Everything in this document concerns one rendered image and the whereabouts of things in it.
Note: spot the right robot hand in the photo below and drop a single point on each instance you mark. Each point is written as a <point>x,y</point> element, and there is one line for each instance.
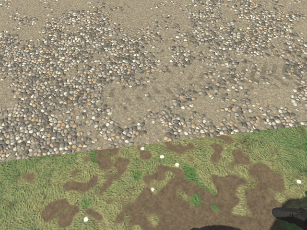
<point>292,215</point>

